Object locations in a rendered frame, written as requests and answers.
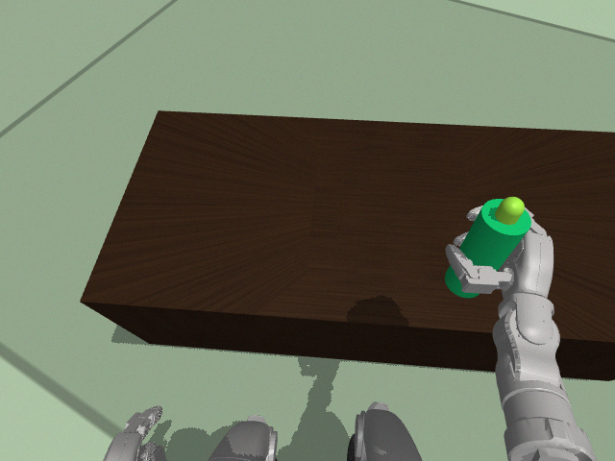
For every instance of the bottle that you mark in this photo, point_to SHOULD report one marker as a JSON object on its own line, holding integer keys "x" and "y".
{"x": 497, "y": 230}

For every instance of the left robot hand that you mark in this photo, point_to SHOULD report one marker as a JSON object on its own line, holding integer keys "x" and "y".
{"x": 126, "y": 446}

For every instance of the right robot arm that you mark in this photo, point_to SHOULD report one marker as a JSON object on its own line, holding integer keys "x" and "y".
{"x": 540, "y": 422}

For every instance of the right robot hand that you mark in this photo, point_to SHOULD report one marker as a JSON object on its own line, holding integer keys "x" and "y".
{"x": 529, "y": 268}

